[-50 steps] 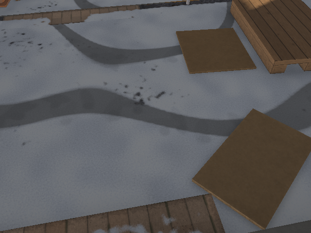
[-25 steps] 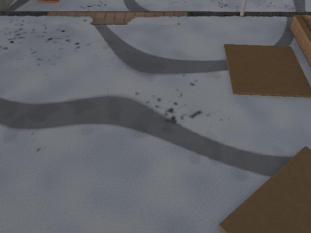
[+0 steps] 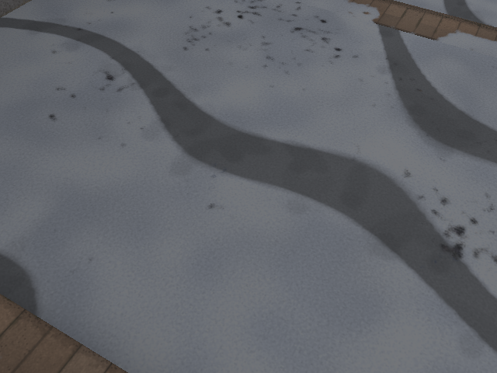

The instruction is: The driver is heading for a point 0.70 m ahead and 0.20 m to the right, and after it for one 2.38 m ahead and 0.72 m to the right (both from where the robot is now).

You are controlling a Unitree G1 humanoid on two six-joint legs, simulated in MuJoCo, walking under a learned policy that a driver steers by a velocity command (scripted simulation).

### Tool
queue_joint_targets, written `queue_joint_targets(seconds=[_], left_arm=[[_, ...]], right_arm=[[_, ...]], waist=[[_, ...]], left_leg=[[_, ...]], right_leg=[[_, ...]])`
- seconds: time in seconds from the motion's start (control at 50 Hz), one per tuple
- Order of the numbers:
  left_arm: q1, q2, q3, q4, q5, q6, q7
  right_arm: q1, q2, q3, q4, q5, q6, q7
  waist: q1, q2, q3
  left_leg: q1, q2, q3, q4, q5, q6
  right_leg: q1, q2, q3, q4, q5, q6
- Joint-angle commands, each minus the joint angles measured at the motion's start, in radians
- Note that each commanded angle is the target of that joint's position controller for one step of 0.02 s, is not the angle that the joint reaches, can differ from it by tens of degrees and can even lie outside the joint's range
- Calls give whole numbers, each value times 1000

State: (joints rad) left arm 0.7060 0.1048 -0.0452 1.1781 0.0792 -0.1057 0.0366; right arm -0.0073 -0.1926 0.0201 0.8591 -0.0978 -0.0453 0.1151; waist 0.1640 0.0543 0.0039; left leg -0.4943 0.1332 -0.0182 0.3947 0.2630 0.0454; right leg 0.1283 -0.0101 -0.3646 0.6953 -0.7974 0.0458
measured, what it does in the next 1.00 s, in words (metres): goes down, turning right: left foot 0.15 m lower, then right foot 0.15 m lower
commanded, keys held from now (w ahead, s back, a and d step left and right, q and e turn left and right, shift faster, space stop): w+e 1.00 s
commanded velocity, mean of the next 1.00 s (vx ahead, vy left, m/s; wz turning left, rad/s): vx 0.50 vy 0.00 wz -0.42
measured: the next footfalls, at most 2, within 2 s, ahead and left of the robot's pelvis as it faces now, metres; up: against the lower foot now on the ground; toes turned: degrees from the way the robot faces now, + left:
left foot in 0.08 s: +0.21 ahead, +0.13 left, -0.15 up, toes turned +7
right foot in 0.58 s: +0.55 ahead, -0.17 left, -0.30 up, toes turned -16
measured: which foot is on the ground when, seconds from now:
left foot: up 0.00-0.06, down 0.08-0.58, up 0.60-0.96, down 0.98-1.00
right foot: down 0.00-0.06, up 0.08-0.56, down 0.58-0.96, up 0.98-1.00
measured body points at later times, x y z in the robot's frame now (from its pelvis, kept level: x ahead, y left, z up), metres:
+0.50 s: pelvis +0.35 -0.02 -0.14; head +0.36 -0.03 +0.31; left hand +0.56 +0.17 -0.25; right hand +0.21 -0.19 -0.30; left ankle +0.17 +0.13 -0.80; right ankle +0.51 -0.17 -0.86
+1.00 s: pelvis +0.63 -0.07 -0.24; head +0.64 -0.07 +0.21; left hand +0.82 +0.14 -0.36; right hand +0.73 -0.39 -0.30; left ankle +0.77 +0.00 -0.96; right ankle +0.52 -0.15 -0.94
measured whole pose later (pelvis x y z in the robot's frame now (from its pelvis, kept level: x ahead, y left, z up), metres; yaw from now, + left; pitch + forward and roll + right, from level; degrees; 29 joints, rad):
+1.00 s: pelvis +0.63 -0.07 -0.24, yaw -29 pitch +4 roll +0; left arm 0.30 0.24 0.09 0.84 -0.04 -0.04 0.04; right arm -0.01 -0.21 -0.07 0.75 0.01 -0.11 -0.01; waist 0.04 -0.02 -0.07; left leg -0.49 -0.01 -0.03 0.60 -0.17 -0.01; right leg -0.32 0.10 0.19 0.78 -0.47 -0.06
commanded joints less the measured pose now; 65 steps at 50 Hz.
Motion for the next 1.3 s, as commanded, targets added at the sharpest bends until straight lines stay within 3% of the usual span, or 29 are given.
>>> queue_joint_targets(seconds=[0.02,0.08,0.1,0.12,0.16,0.22,0.24,0.28,0.32,0.34,0.4,0.46,0.48,0.52,0.56,0.58,0.6,0.62,0.66,0.68,0.74,0.78,0.88,0.96,0.98,1.0,1.04,1.12,1.3], left_arm=[[117,120,39,29,9,35,-16],[24,176,49,0,69,44,-100],[141,36,17,-2,39,28,-141],[40,121,43,-61,-16,19,-166],[-294,181,68,-177,-57,-18,-154],[-294,62,62,-191,8,-13,-113],[-288,5,61,-169,7,-12,-115],[-244,17,69,-169,16,9,-126],[-290,-9,47,-206,24,7,-130],[-316,-5,45,-214,13,6,-123],[-495,142,66,-297,0,20,-118],[-691,180,64,-340,26,21,-120],[-872,202,85,-407,-195,38,-124],[-831,162,73,-396,-159,47,-141],[-475,239,130,-279,-115,62,-120],[-273,321,168,-230,-101,77,-96],[-255,450,173,-226,-81,61,-91],[-155,403,168,-243,-97,68,-80],[-228,367,158,-249,-81,88,-34],[-377,313,139,-322,-71,83,-31],[-628,263,122,-386,-88,48,-40],[-641,282,134,-398,-96,48,-11],[-489,263,153,-369,-113,54,2],[-440,194,143,-390,-110,60,9],[-439,109,121,-400,-105,53,3],[-352,101,118,-455,-135,37,-4],[-479,263,157,-455,-119,37,-9],[-495,213,164,-455,-105,65,-19],[-727,127,123,-500,-95,32,-50]], right_arm=[[-174,-22,2,-52,-3,-11,-20],[367,-208,-82,101,22,-48,-41],[651,-315,-111,183,0,-39,-42],[884,-268,-115,242,-25,-19,-41],[710,-259,-134,256,5,-14,-76],[334,21,-48,145,16,-35,-90],[303,4,-52,116,27,-64,-91],[349,-45,-62,137,18,-84,-91],[303,79,-19,118,-13,-103,-115],[311,59,-19,112,-6,-113,-126],[373,-6,-9,133,-40,-101,-102],[577,-60,-13,205,1,-80,-120],[434,-160,-67,168,185,-51,-170],[505,-160,-71,178,161,-23,-190],[463,-177,-89,159,133,-12,-172],[422,-153,-97,154,132,-31,-160],[548,-63,-68,98,133,-69,-131],[467,-110,-69,31,159,-111,-111],[241,-58,-58,-81,176,-114,-135],[229,-78,-63,-76,154,-91,-157],[248,-93,-96,-57,101,-30,-183],[156,-78,-95,-97,77,-40,-183],[4,-87,-100,-147,129,-39,-148],[110,-153,-135,-120,118,-68,-127],[275,-195,-150,-80,105,-76,-130],[378,-301,-173,-57,72,-80,-118],[287,-169,-147,-94,98,-81,-125],[170,-99,-123,-83,90,-64,-130],[337,-173,-139,24,133,-50,-135]], waist=[[4,-57,187],[-242,27,-81],[-277,179,-394],[-389,120,-580],[-366,1,-157],[-133,-80,75],[-118,-60,129],[-97,15,106],[-92,-55,103],[-111,-69,74],[-137,-20,125],[-245,-64,230],[-289,13,304],[-280,-59,179],[-115,-72,-52],[8,-210,-142],[-57,-456,-342],[10,-407,-576],[-46,-163,-432],[-99,-2,-323],[-238,-3,-47],[-230,-82,-40],[-163,-154,-70],[-226,-145,-85],[-280,-20,-166],[-227,326,-227],[-250,126,-96],[-162,65,-52],[-214,54,-19]], left_leg=[[-87,-33,42,-74,-86,5],[887,-23,92,99,252,112],[1408,196,-77,397,850,324],[1551,329,-228,390,918,395],[1027,308,-181,171,451,309],[255,191,-14,-9,30,199],[116,160,54,-112,-29,199],[86,196,38,-163,-106,244],[156,196,87,-60,-189,178],[140,116,173,2,-294,138],[70,117,192,46,-466,108],[375,179,136,143,-536,86],[315,120,154,249,-459,35],[384,138,184,451,-319,20],[257,100,223,866,-111,-8],[-40,-11,247,1295,-400,-88],[-440,-84,94,1744,-1104,-127],[-519,-80,-67,1731,-1095,-119],[-697,-41,-62,1559,-910,-89],[-632,-22,-57,1463,-806,-81],[-282,25,-93,944,-569,-87],[-10,-32,-19,592,-393,-126],[83,-112,-36,261,-267,-133],[282,-107,-45,121,-436,-47],[514,62,-215,89,-514,9],[709,300,-739,-88,-758,183],[618,276,-653,-113,-878,163],[350,132,-239,-169,-437,92],[315,70,-46,-186,-246,134]], right_leg=[[-38,-258,318,-127,952,-229],[-561,-151,226,379,891,-122],[-812,-53,188,809,163,-36],[-881,-14,309,1143,-84,-19],[-1099,-114,357,1150,-17,-49],[-753,-192,470,611,411,-163],[-670,-157,441,464,566,-173],[-629,-144,429,436,650,-181],[-740,-230,551,191,982,-182],[-649,-199,507,47,1163,-171],[-531,-150,439,25,1240,-154],[-763,-162,410,-177,1169,-150],[-854,-84,413,-219,1198,-129],[-725,-65,338,-287,1210,-137],[-226,38,220,-252,1190,-174],[152,-32,292,-211,1445,-249],[546,-246,606,57,1775,-433],[638,-327,804,-13,1448,-549],[397,-390,1020,-305,741,-474],[141,-390,1053,-365,600,-449],[-561,-238,814,-405,705,-374],[-759,-80,596,-394,830,-322],[-587,-117,691,-351,626,-306],[-563,-54,753,-153,398,-224],[-716,45,630,175,325,-172],[-1008,140,545,461,196,-146],[-1173,31,570,650,377,-144],[-963,-57,517,520,552,-108],[-745,-23,363,-38,781,-55]])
